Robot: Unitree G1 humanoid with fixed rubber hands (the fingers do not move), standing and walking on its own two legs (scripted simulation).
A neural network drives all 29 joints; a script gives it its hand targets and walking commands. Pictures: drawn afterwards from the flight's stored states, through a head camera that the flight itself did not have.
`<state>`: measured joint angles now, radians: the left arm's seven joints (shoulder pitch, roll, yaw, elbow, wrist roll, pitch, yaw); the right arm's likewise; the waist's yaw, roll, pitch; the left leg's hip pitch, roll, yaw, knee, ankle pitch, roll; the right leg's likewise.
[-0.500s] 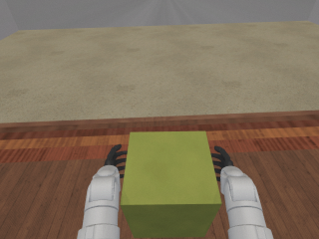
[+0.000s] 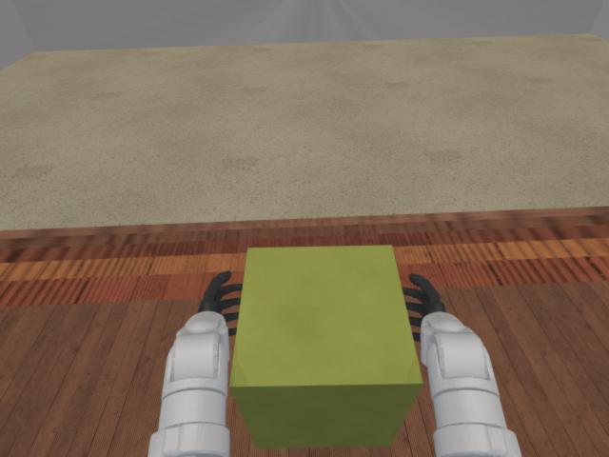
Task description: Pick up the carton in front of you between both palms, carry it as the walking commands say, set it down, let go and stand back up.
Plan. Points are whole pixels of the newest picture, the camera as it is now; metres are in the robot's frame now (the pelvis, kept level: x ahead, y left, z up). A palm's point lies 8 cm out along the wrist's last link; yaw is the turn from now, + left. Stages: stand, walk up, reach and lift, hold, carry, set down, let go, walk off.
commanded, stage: hold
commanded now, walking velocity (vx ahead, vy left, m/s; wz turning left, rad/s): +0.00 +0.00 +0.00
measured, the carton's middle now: (321, 350) +0.30 +0.00 -0.03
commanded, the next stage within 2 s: carry in 0.06 s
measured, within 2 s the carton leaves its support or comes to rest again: neither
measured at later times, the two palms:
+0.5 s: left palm (211, 258) +0.40 +0.17 +0.08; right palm (408, 259) +0.39 -0.13 +0.07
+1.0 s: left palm (207, 161) +0.68 +0.23 +0.08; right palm (350, 162) +0.67 -0.07 +0.08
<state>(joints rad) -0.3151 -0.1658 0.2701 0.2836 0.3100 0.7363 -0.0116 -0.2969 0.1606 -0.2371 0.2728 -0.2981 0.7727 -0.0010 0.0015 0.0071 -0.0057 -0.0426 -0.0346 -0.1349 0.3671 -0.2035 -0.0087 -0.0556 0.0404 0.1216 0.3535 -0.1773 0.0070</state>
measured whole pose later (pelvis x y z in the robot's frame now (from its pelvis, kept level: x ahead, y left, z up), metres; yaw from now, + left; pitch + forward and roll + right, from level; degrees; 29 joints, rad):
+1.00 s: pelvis +0.40 +0.08 +0.00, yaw +0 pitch +5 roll -1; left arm -0.21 -0.14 0.12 -0.35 0.11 1.21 0.09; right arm -0.17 0.14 -0.12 -0.36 -0.11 1.22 -0.09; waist -0.03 0.00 -0.07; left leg -0.21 0.03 0.23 0.35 -0.24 0.07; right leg -0.60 -0.08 -0.11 0.98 -0.28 -0.02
